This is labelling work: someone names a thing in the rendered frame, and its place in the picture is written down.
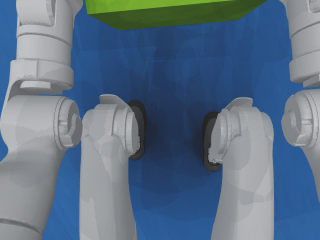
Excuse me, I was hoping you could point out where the robot left thigh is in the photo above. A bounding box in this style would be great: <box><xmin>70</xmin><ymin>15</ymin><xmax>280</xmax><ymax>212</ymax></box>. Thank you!
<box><xmin>79</xmin><ymin>104</ymin><xmax>138</xmax><ymax>240</ymax></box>

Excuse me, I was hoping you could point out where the left robot forearm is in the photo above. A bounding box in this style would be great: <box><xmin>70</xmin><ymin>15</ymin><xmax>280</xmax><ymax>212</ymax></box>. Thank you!
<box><xmin>0</xmin><ymin>0</ymin><xmax>83</xmax><ymax>144</ymax></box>

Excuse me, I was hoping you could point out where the robot right upper arm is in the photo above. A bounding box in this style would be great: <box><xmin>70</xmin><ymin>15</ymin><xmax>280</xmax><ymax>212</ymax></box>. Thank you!
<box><xmin>281</xmin><ymin>88</ymin><xmax>320</xmax><ymax>203</ymax></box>

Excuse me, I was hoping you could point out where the right robot forearm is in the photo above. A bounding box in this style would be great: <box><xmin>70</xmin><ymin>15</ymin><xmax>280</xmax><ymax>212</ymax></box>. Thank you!
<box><xmin>279</xmin><ymin>0</ymin><xmax>320</xmax><ymax>88</ymax></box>

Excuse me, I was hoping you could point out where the left robot foot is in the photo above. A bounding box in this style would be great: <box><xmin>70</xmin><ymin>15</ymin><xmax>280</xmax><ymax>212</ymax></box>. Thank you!
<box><xmin>127</xmin><ymin>100</ymin><xmax>147</xmax><ymax>160</ymax></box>

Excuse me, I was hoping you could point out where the carton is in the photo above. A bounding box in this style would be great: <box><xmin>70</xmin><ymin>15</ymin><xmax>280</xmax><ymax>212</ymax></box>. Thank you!
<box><xmin>85</xmin><ymin>0</ymin><xmax>267</xmax><ymax>31</ymax></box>

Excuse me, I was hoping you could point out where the robot left upper arm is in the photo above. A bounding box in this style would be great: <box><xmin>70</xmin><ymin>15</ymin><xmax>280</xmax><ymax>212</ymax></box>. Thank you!
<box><xmin>0</xmin><ymin>95</ymin><xmax>83</xmax><ymax>240</ymax></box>

